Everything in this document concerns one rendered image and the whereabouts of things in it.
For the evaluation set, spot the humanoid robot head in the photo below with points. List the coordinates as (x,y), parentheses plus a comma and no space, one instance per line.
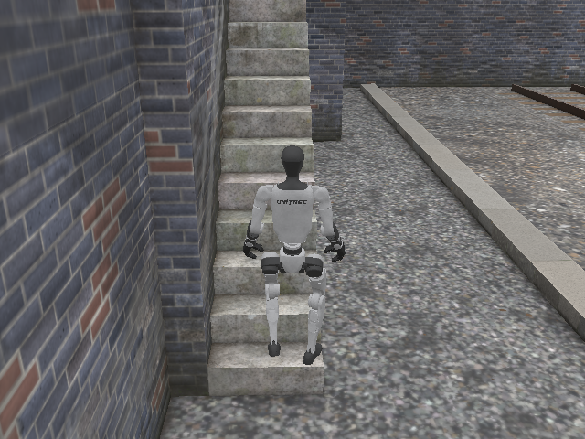
(292,160)

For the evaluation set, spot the robot left hand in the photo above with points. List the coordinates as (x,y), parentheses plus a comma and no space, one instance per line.
(247,252)

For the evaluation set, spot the left robot shin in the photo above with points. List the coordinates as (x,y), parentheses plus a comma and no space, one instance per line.
(272,313)

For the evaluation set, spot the robot right hand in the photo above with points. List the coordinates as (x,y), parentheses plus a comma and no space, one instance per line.
(340,252)

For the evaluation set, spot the left robot upper arm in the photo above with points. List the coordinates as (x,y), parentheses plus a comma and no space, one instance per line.
(259,207)

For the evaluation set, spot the right robot forearm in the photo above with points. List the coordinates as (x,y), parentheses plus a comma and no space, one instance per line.
(335,239)

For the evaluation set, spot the right robot upper arm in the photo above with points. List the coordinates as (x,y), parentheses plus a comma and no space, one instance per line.
(321,195)

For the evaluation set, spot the left robot forearm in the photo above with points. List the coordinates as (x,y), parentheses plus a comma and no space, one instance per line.
(250,237)

